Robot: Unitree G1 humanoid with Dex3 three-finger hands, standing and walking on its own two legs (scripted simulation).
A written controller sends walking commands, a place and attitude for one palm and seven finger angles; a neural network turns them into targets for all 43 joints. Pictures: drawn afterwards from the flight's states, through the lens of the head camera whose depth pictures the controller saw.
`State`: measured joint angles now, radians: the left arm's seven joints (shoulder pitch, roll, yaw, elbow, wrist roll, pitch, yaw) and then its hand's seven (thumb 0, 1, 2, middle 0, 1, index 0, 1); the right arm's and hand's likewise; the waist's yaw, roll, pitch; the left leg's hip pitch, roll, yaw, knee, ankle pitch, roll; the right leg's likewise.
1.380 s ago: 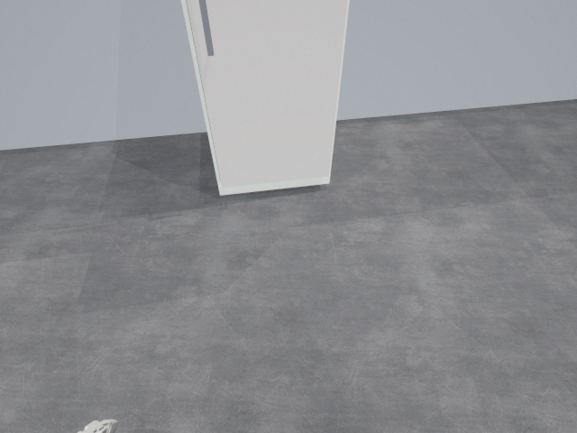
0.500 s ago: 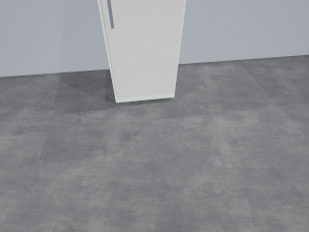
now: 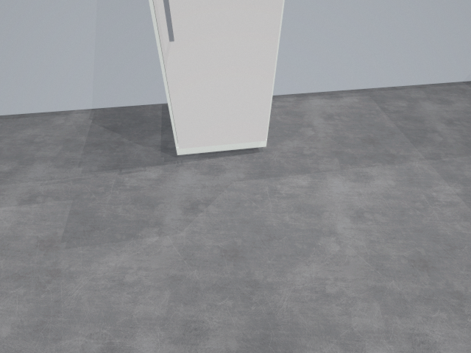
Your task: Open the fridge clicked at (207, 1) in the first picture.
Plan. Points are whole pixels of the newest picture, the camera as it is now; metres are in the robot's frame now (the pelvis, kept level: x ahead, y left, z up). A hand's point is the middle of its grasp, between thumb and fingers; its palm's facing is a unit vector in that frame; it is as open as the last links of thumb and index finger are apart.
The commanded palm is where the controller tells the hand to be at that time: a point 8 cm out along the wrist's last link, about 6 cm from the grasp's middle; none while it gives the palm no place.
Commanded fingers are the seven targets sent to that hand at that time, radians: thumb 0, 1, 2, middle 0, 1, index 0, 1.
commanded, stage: look at it before walking up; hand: left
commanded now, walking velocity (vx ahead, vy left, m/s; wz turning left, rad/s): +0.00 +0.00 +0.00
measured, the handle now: out of the picture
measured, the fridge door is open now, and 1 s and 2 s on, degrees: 0 0 0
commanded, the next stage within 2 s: walk to a spot facing it in 0.16 s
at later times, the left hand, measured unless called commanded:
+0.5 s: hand out of the picture +0.04 +0.21 -0.18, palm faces +0.04 -0.97 -0.23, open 7.4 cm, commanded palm none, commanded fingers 0.00 0.90 0.90 -0.20 -0.30 -0.20 -0.30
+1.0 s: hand (171, 272) +0.33 +0.18 -0.19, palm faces +0.03 -0.98 -0.21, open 7.3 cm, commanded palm none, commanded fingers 0.00 0.90 0.90 -0.20 -0.30 -0.20 -0.30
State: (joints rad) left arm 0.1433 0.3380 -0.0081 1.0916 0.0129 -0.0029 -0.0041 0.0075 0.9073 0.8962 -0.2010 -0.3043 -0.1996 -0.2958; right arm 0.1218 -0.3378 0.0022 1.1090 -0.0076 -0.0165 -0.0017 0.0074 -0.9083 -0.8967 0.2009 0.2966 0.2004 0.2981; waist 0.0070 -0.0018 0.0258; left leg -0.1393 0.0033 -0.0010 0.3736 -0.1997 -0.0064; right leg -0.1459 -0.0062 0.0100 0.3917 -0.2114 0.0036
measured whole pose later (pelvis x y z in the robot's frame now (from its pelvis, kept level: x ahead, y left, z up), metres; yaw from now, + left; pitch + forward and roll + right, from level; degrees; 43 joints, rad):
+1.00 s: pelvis +0.22 -0.02 -0.03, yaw +3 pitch -1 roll +0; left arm 0.11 0.20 0.06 0.99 0.02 -0.07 -0.02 0.01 0.93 0.90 -0.20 -0.30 -0.19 -0.30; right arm 0.54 -0.09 -0.03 1.23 -0.01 -0.05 -0.02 0.01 -0.91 -0.90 0.20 0.30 0.20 0.30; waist -0.04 0.01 0.09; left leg -0.08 0.07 0.04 0.87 -0.53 0.01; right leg -0.45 -0.08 -0.16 0.66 -0.16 -0.05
